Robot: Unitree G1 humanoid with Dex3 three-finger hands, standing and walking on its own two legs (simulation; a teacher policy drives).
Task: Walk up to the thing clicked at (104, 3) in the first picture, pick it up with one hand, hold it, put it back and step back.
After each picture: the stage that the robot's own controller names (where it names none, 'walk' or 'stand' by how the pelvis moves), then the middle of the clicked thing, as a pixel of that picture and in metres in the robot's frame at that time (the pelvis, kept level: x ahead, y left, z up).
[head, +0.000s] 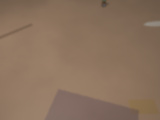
stand; (103, 2) +2.35 -0.39 -0.72
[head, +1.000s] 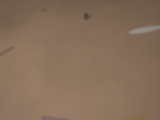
walk; (86, 15) +2.23 +0.03 -0.69
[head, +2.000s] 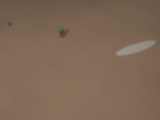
walk; (61, 32) +1.58 +0.32 -0.72
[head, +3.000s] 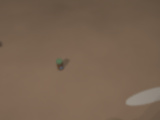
walk; (59, 64) +1.05 +0.28 -0.71
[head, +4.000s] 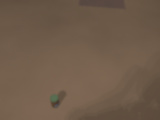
walk; (54, 101) +0.64 +0.22 -0.69
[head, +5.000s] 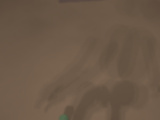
stand; out of the picture +0.42 +0.13 -0.67
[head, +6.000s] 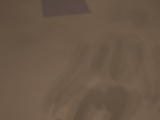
stand; out of the picture +0.39 +0.21 -0.71
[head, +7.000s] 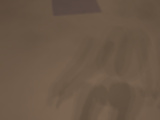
stand; out of the picture +0.36 +0.16 -0.72
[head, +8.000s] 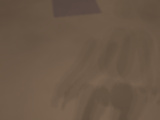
stand; out of the picture +0.38 +0.16 -0.73
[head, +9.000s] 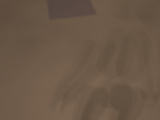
stand; out of the picture +0.38 +0.19 -0.73
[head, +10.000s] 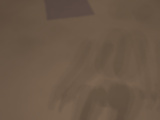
stand; out of the picture +0.37 +0.19 -0.73
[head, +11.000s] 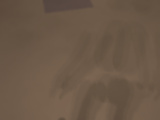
go down; out of the picture +0.37 +0.19 -0.72
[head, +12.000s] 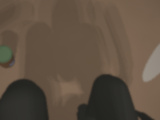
go down; (4, 57) +0.44 +0.25 -0.29
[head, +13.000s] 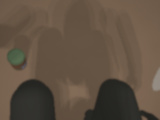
approach; (17, 60) +0.43 +0.25 -0.29
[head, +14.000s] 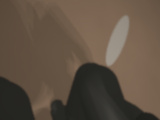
close in; out of the picture +0.41 +0.29 -0.22
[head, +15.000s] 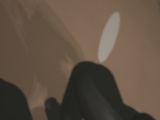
close; out of the picture +0.41 +0.30 -0.22
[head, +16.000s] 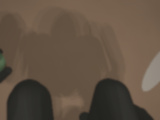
lift; out of the picture +0.36 +0.28 -0.10
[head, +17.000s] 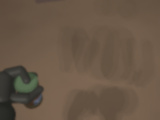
hold; (29, 91) +0.32 +0.18 +0.03
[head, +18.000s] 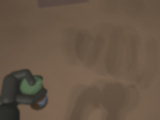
hold; (35, 93) +0.32 +0.17 +0.00
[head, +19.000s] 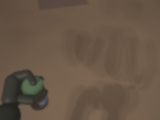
hold; (36, 93) +0.33 +0.17 +0.00
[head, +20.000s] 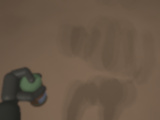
crouch; (34, 90) +0.34 +0.17 -0.03
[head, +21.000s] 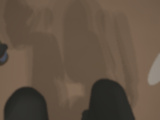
lower; out of the picture +0.45 +0.25 -0.11
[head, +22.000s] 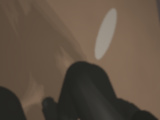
lower; out of the picture +0.41 +0.31 -0.23
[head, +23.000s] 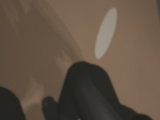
lower; out of the picture +0.41 +0.31 -0.23
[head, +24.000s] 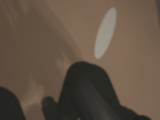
lower; out of the picture +0.41 +0.31 -0.23
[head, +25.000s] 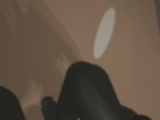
lower; out of the picture +0.41 +0.31 -0.23
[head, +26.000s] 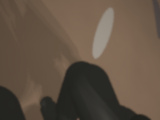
open; out of the picture +0.42 +0.31 -0.23
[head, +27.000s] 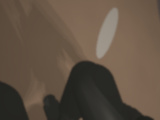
rise; out of the picture +0.41 +0.31 -0.23
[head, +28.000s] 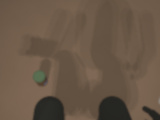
walk; (40, 78) +0.44 +0.22 -0.45
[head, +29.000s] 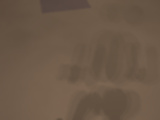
stand; out of the picture +0.38 +0.18 -0.66
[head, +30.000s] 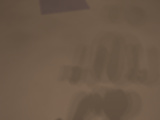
stand; out of the picture +0.39 +0.19 -0.67
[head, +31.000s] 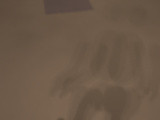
stand; out of the picture +0.39 +0.18 -0.69
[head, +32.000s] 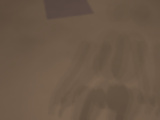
stand; out of the picture +0.40 +0.18 -0.72
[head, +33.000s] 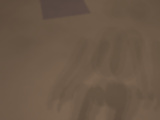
stand; out of the picture +0.37 +0.20 -0.73
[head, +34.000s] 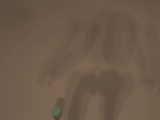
walk; (56, 113) +0.42 +0.15 -0.70
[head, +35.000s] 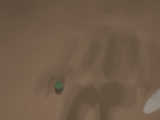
walk; (58, 88) +0.64 +0.15 -0.71
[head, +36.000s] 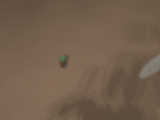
stand; (63, 62) +0.97 +0.25 -0.70
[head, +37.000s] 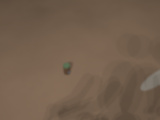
stand; (66, 68) +0.99 +0.16 -0.72
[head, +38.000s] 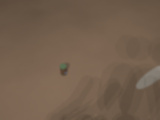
stand; (63, 69) +1.01 +0.18 -0.73
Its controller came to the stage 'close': yes
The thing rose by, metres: 0.70
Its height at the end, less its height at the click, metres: +0.00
